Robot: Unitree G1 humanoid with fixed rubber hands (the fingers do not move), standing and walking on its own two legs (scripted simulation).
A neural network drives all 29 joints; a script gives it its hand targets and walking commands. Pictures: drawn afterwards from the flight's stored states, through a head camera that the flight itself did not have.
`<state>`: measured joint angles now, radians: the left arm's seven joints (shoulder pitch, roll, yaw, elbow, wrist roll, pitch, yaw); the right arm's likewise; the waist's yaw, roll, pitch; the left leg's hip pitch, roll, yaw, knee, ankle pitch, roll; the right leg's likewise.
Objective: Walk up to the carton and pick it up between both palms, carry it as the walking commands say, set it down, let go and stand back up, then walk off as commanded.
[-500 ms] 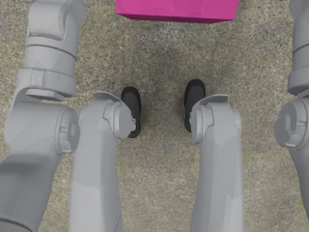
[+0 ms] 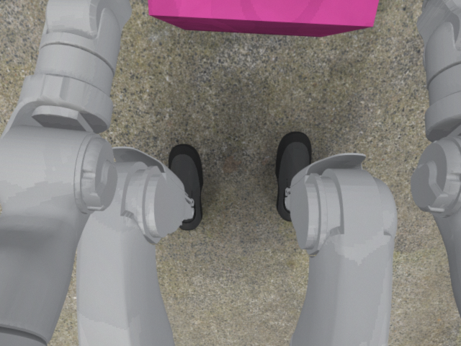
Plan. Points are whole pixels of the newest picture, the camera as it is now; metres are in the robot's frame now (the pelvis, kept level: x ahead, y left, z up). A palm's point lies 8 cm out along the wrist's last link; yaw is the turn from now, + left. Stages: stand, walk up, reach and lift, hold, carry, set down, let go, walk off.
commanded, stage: reach and lift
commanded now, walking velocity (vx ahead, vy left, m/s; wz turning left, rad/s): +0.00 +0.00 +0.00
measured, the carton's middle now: out of the picture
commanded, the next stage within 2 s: none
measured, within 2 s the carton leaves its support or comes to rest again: leaves its support in 1.74 s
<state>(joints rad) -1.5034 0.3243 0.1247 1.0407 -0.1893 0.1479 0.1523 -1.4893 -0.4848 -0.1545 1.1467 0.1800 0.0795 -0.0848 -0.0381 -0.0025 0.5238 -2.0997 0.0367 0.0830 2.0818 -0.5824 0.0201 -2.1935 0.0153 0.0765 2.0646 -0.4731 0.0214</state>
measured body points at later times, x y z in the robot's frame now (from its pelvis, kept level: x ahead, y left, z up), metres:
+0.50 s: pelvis +0.00 +0.00 -0.02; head +0.39 -0.03 +0.19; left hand +0.57 +0.13 -0.23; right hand +0.53 -0.26 -0.24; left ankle +0.12 +0.11 -0.37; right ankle +0.14 -0.12 -0.37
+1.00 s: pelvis +0.00 +0.00 -0.02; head +0.39 -0.03 +0.19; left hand +0.57 +0.12 -0.23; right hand +0.53 -0.23 -0.25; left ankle +0.12 +0.11 -0.37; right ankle +0.14 -0.12 -0.37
